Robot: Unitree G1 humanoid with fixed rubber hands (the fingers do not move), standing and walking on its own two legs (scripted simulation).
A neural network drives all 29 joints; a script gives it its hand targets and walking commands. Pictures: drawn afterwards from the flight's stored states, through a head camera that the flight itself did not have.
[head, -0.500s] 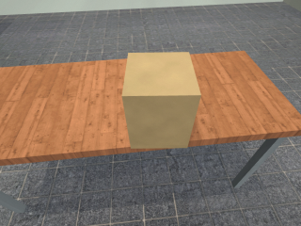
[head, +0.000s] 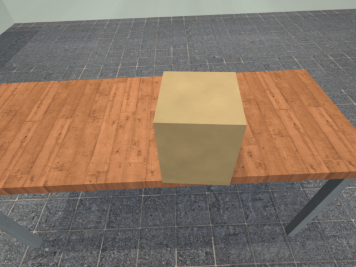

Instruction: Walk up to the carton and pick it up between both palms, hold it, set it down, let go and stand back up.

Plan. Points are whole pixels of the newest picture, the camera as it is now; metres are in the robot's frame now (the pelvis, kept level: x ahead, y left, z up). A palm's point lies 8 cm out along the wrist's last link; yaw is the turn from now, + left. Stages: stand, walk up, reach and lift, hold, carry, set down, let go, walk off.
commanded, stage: walk up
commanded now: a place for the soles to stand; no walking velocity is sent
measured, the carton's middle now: (197, 129) +0.49 -0.03 +0.03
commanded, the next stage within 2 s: reach and lift in 0.94 s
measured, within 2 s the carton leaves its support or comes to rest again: neither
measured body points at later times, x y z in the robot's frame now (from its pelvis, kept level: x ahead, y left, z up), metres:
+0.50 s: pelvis +0.01 +0.01 +0.00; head +0.02 +0.01 +0.45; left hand +0.05 +0.27 -0.14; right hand +0.04 -0.25 -0.14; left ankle +0.00 +0.12 -0.74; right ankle +0.00 -0.12 -0.74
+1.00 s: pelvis +0.01 +0.01 +0.00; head +0.03 +0.02 +0.45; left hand +0.04 +0.28 -0.15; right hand +0.07 -0.25 -0.15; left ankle +0.00 +0.12 -0.74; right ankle +0.00 -0.12 -0.74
